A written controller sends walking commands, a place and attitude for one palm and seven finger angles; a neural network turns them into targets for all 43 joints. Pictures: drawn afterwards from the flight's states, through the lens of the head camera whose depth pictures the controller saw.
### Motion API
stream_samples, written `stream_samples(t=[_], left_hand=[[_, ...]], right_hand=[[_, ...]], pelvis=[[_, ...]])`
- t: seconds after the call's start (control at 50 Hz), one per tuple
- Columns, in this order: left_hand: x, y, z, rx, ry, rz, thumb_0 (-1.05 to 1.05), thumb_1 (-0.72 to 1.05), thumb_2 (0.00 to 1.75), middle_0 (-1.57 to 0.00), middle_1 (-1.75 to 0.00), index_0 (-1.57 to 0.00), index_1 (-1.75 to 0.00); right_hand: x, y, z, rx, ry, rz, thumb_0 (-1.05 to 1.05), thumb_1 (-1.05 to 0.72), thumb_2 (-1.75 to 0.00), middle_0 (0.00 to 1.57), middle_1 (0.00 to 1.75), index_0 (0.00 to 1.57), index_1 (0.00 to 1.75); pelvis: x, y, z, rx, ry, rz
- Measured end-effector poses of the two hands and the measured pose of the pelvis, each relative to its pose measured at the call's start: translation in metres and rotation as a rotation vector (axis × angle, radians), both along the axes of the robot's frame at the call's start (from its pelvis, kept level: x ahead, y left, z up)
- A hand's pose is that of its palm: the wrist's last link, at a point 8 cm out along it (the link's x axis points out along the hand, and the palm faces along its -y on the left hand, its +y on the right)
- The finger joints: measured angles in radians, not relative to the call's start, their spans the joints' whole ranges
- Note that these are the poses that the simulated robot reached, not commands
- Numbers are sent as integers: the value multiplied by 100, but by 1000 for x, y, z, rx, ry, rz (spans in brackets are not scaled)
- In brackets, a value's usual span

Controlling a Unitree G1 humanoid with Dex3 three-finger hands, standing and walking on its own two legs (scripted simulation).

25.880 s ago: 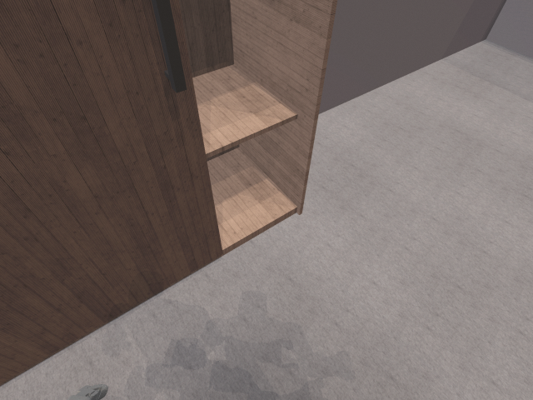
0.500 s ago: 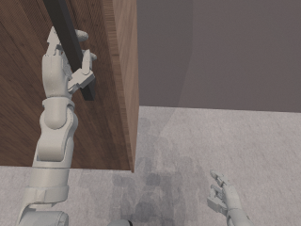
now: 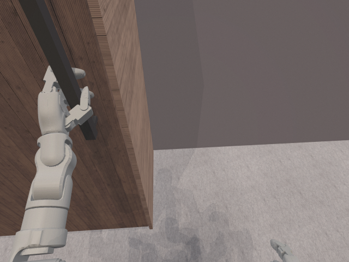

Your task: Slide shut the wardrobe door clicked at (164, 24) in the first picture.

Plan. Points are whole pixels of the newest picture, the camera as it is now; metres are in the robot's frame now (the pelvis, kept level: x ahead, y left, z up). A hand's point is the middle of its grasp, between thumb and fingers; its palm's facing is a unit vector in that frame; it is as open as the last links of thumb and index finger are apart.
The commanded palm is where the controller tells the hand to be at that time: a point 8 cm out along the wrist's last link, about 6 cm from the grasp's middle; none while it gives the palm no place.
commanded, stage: stop walking and hold the door there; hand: left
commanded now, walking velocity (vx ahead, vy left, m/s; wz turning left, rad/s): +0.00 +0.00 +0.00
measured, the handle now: (72, 77) +0.40 +0.23 +0.24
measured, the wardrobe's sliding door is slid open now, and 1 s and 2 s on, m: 0.00 0.00 0.00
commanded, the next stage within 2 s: loosen the grip on the handle in 0.34 s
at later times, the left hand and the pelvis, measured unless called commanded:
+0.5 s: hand (83, 105) +0.37 +0.20 +0.20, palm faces +0.20 -0.96 -0.17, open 6.8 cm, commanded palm +0.32 +0.25 +0.20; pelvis +0.00 +0.02 +0.00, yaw +1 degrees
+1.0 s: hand (83, 105) +0.36 +0.20 +0.20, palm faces +0.24 -0.97 -0.11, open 14.2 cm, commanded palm +0.32 +0.25 +0.20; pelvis -0.01 +0.00 -0.01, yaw +1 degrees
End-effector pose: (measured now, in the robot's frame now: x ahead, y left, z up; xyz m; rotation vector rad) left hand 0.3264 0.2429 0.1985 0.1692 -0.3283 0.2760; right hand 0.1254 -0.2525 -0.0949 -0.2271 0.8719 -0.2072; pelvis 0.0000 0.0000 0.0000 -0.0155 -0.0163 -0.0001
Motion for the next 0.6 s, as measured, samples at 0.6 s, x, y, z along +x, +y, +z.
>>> stream_samples(t=[0.6], left_hand=[[-1,19,4,-96,2,-81,-6,42,70,-50,-140,-33,-139]], right_hand=[[40,52,20,56,-173,141,1,-90,-90,20,30,21,30]], pelvis=[[-11,18,-3,16,0,22]])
